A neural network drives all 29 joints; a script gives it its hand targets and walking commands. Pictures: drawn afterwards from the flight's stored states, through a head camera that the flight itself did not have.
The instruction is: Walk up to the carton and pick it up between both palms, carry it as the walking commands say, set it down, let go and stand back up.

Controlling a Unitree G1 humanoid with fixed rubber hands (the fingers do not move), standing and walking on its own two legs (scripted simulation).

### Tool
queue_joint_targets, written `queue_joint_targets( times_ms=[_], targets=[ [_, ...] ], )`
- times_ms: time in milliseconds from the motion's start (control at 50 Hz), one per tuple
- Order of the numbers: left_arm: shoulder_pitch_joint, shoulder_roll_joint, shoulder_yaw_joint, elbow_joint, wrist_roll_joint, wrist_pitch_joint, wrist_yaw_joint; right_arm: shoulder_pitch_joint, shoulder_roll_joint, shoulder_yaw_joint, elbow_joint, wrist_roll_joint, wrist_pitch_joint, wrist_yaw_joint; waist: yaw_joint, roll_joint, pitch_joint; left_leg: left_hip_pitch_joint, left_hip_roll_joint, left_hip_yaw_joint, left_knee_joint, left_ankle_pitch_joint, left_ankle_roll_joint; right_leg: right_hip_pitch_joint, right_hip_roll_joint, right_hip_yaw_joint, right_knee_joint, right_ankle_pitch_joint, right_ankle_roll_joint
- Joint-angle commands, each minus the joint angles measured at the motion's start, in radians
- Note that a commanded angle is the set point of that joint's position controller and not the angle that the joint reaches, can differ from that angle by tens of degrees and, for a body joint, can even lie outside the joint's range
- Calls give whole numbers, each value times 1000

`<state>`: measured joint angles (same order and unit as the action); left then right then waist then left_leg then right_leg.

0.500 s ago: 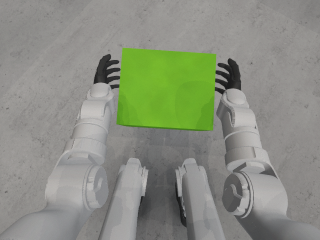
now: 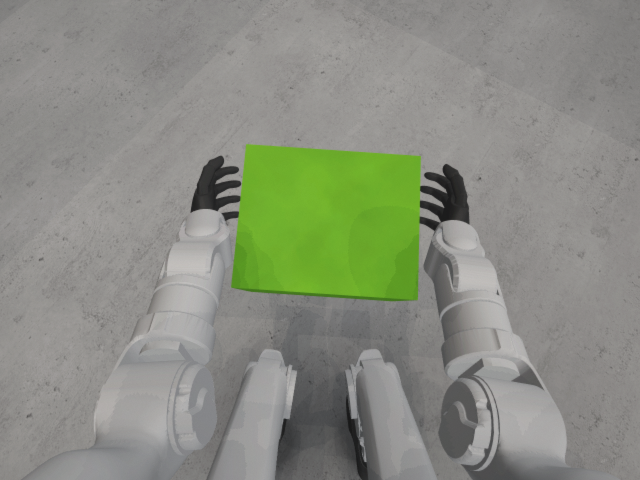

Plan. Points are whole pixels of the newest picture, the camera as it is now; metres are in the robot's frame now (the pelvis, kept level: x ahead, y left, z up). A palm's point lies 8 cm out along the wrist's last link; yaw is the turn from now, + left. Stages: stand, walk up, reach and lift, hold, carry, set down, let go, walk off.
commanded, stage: reach and lift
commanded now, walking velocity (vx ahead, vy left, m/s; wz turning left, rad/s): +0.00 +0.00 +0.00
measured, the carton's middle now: (327, 231) +0.45 +0.00 -0.14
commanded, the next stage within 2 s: none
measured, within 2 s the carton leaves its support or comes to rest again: neither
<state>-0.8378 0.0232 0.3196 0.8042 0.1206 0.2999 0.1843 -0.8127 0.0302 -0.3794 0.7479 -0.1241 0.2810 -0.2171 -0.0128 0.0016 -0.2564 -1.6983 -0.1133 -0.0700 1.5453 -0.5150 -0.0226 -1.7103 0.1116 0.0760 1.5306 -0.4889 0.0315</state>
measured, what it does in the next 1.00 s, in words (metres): rises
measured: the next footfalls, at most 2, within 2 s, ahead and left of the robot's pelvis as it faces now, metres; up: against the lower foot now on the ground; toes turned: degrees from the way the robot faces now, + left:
none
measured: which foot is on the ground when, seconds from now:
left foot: down 0.00-1.00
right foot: down 0.00-1.00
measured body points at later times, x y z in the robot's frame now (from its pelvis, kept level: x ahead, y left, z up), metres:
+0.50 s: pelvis +0.02 +0.00 +0.07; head +0.18 +0.01 +0.49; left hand +0.43 +0.16 +0.01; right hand +0.42 -0.17 +0.02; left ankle +0.08 +0.12 -0.53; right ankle +0.09 -0.12 -0.53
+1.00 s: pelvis +0.05 +0.00 +0.14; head +0.17 +0.00 +0.58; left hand +0.42 +0.16 +0.09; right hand +0.41 -0.17 +0.09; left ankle +0.08 +0.12 -0.53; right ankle +0.09 -0.12 -0.53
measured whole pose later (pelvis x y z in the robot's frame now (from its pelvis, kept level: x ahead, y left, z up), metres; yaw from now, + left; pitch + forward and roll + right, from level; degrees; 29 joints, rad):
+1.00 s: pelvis +0.05 +0.00 +0.14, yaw +0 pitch +26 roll +0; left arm -0.50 -0.09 0.36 0.63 0.23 0.30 0.06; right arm -0.48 0.12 -0.39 0.59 -0.21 0.29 -0.08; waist -0.02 0.00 -0.23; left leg -1.02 -0.09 -0.10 0.92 -0.35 0.00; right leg -1.03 0.08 0.12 0.91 -0.33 0.02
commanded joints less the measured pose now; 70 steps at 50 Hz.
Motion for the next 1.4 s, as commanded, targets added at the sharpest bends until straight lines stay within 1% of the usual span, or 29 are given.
queue_joint_targets(
  times_ms=[0,180,420,760,1040,1240,1380],
  targets=[
    [-655,-999,-453,-105,-140,-53,-381,-616,990,498,-22,128,-14,402,-1,13,-857,497,-35,78,-202,236,4,550,36,-80,-185,246,-18],
    [-586,-1023,-465,-115,-125,-57,-383,-547,1005,505,-26,115,-20,414,-4,15,-816,590,-31,65,-291,252,5,616,32,-70,-268,257,-21],
    [-474,-1054,-493,-132,-107,-66,-393,-435,1025,535,-50,101,-30,428,-5,14,-773,711,-21,47,-407,310,6,734,22,-51,-383,320,-23],
    [-313,-1082,-498,-158,-56,-53,-425,-278,1047,552,-89,60,-18,456,-7,12,-650,890,-1,26,-615,368,18,935,-2,-23,-585,396,-28],
    [-195,-1090,-513,-213,-32,-18,-446,-162,1057,571,-130,34,17,480,-5,5,-546,1080,13,18,-791,473,23,1126,-17,-10,-753,499,-29],
    [-140,-1095,-539,-248,-35,22,-463,-100,1069,594,-162,37,57,486,3,0,-479,1197,22,13,-889,525,24,1259,-20,-2,-852,555,-27],
    [-116,-1098,-562,-271,-47,51,-470,-70,1067,604,-194,47,87,487,-2,3,-423,1284,26,7,-964,539,23,1370,-24,3,-928,581,-27]
  ],
)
